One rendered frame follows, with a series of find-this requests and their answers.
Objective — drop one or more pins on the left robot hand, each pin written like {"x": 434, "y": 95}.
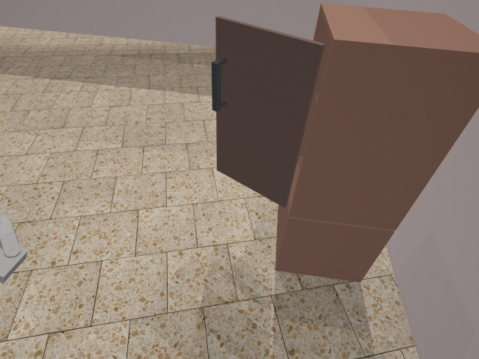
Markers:
{"x": 11, "y": 254}

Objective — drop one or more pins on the handle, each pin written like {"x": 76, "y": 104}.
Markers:
{"x": 216, "y": 84}

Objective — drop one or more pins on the cupboard door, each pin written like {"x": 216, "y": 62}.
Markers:
{"x": 268, "y": 84}

